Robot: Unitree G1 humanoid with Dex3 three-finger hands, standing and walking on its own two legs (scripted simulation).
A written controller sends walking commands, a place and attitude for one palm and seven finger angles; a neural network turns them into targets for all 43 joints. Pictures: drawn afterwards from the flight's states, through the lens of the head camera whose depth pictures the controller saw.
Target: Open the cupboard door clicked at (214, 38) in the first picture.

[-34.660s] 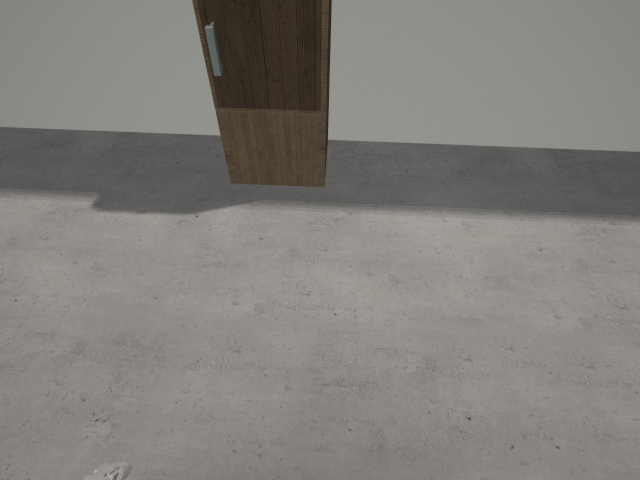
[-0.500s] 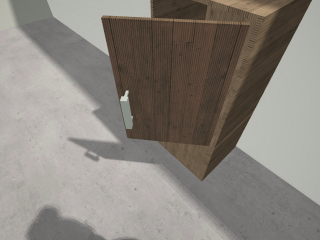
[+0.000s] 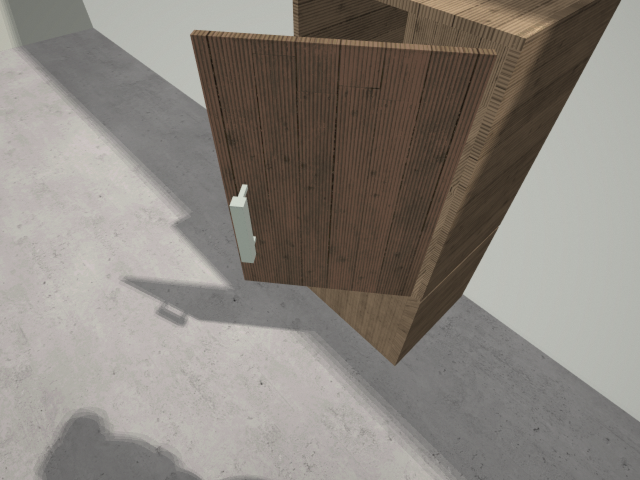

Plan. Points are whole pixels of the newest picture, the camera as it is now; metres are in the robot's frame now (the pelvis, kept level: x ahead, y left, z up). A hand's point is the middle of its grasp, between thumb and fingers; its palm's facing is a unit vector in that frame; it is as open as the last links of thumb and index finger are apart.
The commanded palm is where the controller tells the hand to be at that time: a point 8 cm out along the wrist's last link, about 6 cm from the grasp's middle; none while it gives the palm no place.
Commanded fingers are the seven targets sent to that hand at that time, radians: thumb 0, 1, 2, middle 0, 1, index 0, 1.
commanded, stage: come to a stop and stand still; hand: left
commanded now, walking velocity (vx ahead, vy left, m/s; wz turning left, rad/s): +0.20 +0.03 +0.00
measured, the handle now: (246, 224) +0.59 +0.19 -0.10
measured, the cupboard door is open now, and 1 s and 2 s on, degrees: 40 40 40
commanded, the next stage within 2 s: look again from close up in 0.94 s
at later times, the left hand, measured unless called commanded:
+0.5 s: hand out of the picture +0.10 +0.19 -0.17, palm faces +0.02 -0.97 -0.24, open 7.3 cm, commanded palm none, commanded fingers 0.00 0.90 0.90 -0.20 -0.30 -0.20 -0.30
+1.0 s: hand out of the picture +0.03 +0.21 -0.16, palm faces -0.01 -0.97 -0.25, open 7.3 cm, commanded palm none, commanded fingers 0.00 0.90 0.90 -0.20 -0.30 -0.20 -0.30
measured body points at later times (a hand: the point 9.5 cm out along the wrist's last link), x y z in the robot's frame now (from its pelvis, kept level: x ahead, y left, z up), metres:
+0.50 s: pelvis +0.03 +0.00 +0.00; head +0.07 +0.00 +0.44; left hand +0.10 +0.24 -0.15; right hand +0.07 -0.24 -0.16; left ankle +0.00 +0.11 -0.73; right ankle +0.03 -0.11 -0.73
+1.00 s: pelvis +0.02 +0.02 +0.01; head +0.03 +0.01 +0.46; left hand +0.03 +0.26 -0.14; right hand +0.04 -0.21 -0.15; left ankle +0.00 +0.11 -0.73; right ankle +0.03 -0.11 -0.73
